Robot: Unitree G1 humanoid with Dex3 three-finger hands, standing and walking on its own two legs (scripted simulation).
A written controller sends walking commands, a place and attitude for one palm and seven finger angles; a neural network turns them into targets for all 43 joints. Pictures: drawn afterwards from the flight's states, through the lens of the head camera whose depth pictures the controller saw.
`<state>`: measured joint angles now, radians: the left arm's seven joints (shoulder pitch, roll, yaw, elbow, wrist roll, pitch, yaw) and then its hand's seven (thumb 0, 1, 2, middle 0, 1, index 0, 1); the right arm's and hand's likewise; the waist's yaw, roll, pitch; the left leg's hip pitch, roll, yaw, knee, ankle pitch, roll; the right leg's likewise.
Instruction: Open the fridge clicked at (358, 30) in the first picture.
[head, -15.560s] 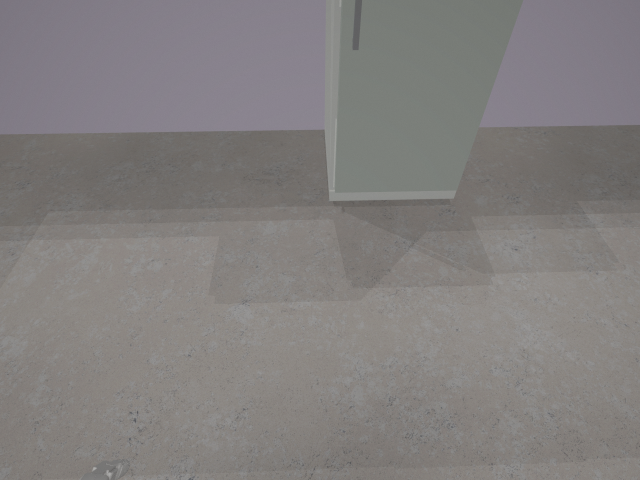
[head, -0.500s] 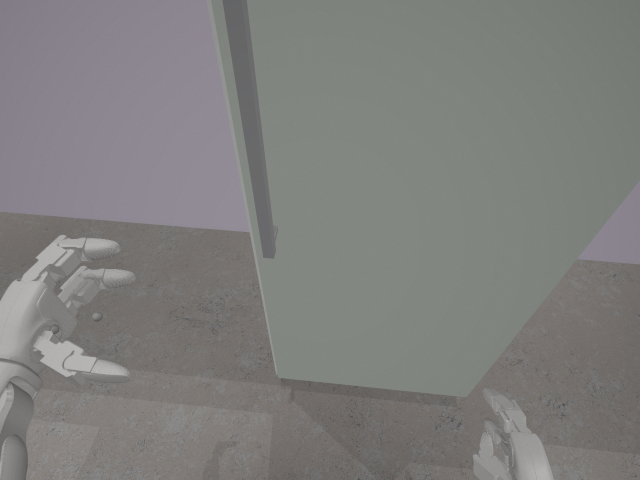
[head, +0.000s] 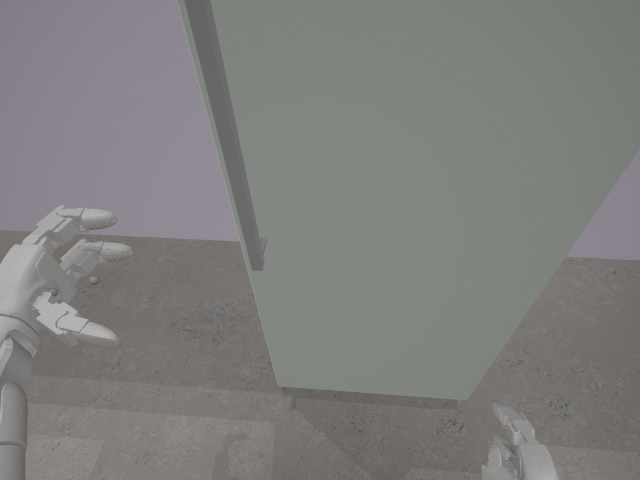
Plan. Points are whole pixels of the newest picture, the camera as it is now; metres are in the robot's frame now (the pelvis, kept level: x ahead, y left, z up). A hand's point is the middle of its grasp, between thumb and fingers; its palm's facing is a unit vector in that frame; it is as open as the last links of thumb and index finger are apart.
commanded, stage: raise the hand to about handle height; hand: left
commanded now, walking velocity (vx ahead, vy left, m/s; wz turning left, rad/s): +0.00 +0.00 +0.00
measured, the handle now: (234, 134) +0.47 +0.15 +0.21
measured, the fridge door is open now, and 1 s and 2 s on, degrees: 0 0 0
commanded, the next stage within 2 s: move the hooked fingers beside the handle in 0.30 s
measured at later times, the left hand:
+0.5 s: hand (94, 284) +0.27 +0.27 +0.14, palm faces +0.06 -1.00 -0.04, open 14.0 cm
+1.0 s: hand (137, 251) +0.33 +0.25 +0.14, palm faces +0.02 -1.00 -0.01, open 14.0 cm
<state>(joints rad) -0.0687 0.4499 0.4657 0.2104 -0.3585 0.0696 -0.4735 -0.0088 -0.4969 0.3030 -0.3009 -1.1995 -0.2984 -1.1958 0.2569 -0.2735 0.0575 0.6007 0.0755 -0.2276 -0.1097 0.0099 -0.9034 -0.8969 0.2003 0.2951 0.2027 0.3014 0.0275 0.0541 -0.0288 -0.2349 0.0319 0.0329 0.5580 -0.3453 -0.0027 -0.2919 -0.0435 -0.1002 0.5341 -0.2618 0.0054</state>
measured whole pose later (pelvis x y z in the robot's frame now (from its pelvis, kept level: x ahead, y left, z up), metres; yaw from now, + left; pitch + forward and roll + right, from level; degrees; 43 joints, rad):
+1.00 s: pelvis -0.01 +0.00 +0.00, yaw -1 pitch +2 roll +0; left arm -0.27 0.42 0.40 0.41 -0.30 0.01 -0.40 -0.01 -0.50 0.30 -0.30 -1.20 -0.30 -1.20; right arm 0.28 -0.27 0.05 0.62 0.08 -0.19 -0.12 0.01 -0.90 -0.90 0.20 0.30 0.20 0.30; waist 0.00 0.04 -0.02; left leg -0.25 0.03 0.05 0.54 -0.32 0.00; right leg -0.32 -0.04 -0.08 0.53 -0.24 0.00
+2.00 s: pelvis -0.01 +0.00 +0.00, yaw -1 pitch +5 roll +0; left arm -0.58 0.40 0.33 0.74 -0.22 -0.08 -0.31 -0.01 -0.50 0.30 -0.30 -1.20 -0.30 -1.20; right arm 0.32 -0.27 0.04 0.65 0.07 -0.09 -0.10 0.01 -0.90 -0.90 0.20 0.29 0.20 0.30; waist -0.04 0.03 -0.04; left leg -0.33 0.03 0.05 0.57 -0.34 0.00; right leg -0.40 -0.04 -0.08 0.56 -0.25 0.00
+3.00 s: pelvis -0.01 +0.00 +0.00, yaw -1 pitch +6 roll -1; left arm -0.58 0.38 0.30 0.71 -0.22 -0.10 -0.29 -0.01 -0.50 0.30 -0.30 -1.20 -0.30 -1.20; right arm 0.32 -0.26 0.04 0.64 0.06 -0.07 -0.10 0.01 -0.91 -0.90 0.20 0.29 0.20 0.30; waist -0.02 0.02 -0.04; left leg -0.35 0.03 0.05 0.60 -0.34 0.00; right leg -0.41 -0.04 -0.08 0.56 -0.25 0.01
